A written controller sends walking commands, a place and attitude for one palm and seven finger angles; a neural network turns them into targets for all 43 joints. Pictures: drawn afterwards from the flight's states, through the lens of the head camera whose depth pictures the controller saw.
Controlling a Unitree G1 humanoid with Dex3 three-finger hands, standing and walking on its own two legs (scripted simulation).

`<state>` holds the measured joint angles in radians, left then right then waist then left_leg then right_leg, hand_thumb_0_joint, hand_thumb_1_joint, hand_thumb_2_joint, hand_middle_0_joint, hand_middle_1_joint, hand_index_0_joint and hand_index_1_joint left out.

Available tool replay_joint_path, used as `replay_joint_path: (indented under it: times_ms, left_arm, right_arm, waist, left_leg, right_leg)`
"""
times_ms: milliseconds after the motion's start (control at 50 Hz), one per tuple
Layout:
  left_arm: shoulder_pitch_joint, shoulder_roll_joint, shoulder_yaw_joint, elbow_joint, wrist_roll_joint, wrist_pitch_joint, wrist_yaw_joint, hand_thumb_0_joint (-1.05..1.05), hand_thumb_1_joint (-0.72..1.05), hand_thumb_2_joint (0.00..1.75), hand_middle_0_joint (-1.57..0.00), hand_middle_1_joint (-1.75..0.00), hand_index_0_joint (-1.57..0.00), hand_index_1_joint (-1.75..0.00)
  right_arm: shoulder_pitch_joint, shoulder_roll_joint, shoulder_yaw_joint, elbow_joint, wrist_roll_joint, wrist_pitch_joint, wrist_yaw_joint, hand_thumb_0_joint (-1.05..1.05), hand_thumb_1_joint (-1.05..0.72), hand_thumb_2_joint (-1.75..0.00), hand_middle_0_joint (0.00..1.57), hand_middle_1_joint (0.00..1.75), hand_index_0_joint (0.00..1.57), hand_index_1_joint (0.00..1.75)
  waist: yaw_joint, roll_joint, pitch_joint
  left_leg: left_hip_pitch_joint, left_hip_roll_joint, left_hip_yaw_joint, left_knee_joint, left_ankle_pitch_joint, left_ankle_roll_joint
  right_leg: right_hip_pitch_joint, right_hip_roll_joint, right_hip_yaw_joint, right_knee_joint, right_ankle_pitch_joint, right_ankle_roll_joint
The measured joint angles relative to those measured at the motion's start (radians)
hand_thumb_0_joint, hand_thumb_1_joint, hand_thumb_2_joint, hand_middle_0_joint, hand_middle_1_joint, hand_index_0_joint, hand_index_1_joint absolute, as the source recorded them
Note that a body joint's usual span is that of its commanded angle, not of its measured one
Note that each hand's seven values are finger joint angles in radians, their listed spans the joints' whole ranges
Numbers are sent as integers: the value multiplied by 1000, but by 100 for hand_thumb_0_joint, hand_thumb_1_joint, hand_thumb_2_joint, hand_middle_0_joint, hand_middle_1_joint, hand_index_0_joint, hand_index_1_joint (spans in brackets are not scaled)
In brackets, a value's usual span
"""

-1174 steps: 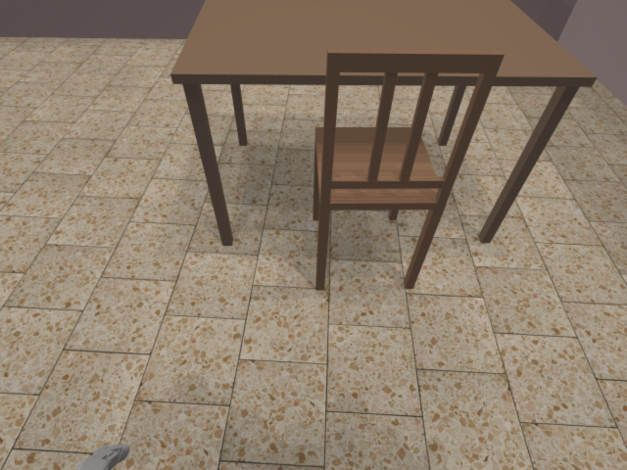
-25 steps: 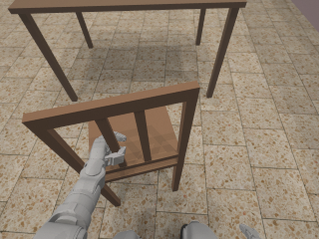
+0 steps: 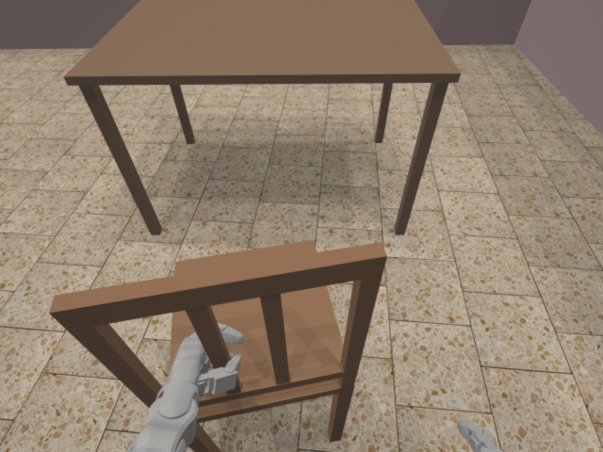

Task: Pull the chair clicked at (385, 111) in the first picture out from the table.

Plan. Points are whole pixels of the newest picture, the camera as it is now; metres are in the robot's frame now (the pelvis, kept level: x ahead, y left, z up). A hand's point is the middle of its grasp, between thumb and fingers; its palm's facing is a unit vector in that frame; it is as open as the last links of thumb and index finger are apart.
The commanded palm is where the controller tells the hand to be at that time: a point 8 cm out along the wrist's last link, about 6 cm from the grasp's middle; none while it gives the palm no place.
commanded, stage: stop walking, hand still on the chair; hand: left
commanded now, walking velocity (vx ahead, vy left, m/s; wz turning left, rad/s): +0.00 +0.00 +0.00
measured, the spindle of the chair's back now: (218, 354) +0.28 +0.15 -0.07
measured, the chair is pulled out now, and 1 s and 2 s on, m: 0.64 0.64 0.64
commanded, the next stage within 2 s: open the thumb and straighten the fingers in 0.34 s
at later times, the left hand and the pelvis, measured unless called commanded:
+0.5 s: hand (228, 370) +0.25 +0.13 -0.07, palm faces +0.00 -0.99 -0.16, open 5.7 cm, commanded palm +0.22 +0.18 -0.05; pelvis +0.01 +0.00 +0.00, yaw +1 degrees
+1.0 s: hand (224, 357) +0.27 +0.14 -0.07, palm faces -0.01 -0.99 -0.16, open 15.2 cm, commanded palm +0.25 +0.20 -0.05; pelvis +0.03 +0.00 -0.03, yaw +2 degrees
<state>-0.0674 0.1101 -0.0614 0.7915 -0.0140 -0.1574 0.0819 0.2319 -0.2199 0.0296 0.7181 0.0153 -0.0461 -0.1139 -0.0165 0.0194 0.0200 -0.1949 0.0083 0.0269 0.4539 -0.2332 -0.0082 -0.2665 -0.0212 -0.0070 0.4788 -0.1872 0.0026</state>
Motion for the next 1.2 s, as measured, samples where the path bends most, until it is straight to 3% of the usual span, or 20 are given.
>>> replay_joint_path:
  times_ms: [220,420,540,640,740,820,920,1100,1200]
  left_arm:
    - [50,-2,-10,-75,1,18,5,5,61,77,-22,-123,-50,-145]
    - [72,0,-15,-102,-4,30,8,5,61,77,-22,-123,-50,-145]
    - [104,25,8,-187,-22,63,-24,5,58,75,-23,-126,-50,-145]
    - [139,45,10,-306,-25,80,-45,4,39,66,-30,-131,-50,-145]
    - [142,42,17,-366,-22,133,-54,2,1,48,-35,-131,-48,-141]
    - [138,45,26,-391,-31,178,-56,1,-25,35,-36,-122,-44,-127]
    - [147,40,20,-434,-37,218,-72,0,-43,26,-31,-98,-34,-100]
    - [200,55,53,-508,-25,263,-91,-1,-52,21,-13,-40,-14,-40]
    - [242,80,51,-574,-32,283,-100,-1,-53,21,-6,-17,-6,-17]
  right_arm:
    - [-33,12,9,-21,-3,12,2,1,-90,-90,20,30,21,30]
    - [-26,2,5,-21,-2,34,-5,1,-90,-90,20,30,21,30]
    - [-14,1,-2,-39,27,18,41,1,-90,-90,20,30,21,30]
    - [-4,-21,-18,-80,30,-29,71,1,-90,-90,20,30,21,30]
    - [-11,-40,-25,-105,28,-50,76,1,-90,-90,20,30,21,30]
    - [-12,-41,-20,-119,28,-62,68,1,-90,-90,20,30,20,30]
    - [-9,-34,-10,-132,24,-81,61,2,-90,-90,20,30,21,30]
    - [6,-29,-1,-164,14,-81,56,2,-90,-90,20,30,21,30]
    - [16,-43,-10,-179,15,-94,48,2,-90,-90,20,30,21,30]
  waist:
    - [10,2,8]
    - [4,1,5]
    - [-24,-19,-17]
    - [-28,-13,-27]
    - [-23,13,-45]
    - [-17,27,-60]
    - [-11,35,-78]
    - [-12,23,-107]
    - [-17,31,-105]
  left_leg:
    - [17,6,2,-26,1,-3]
    - [27,5,0,-40,3,-3]
    - [-43,1,-16,16,-15,-5]
    - [-135,4,-21,112,-56,-5]
    - [-210,-2,-20,186,-91,-1]
    - [-252,-7,-24,229,-114,1]
    - [-291,-10,-32,273,-144,0]
    - [-330,-6,-43,330,-188,-7]
    - [-347,-4,-56,353,-202,-8]
  right_leg:
    - [18,6,1,-31,5,-2]
    - [28,5,-2,-42,4,-1]
    - [-36,-1,-16,15,-20,-6]
    - [-119,0,-20,93,-53,-8]
    - [-195,-7,-18,168,-88,-3]
    - [-237,-13,-21,215,-116,0]
    - [-273,-17,-28,262,-149,-1]
    - [-310,-15,-38,320,-197,-7]
    - [-317,-13,-51,330,-208,-8]
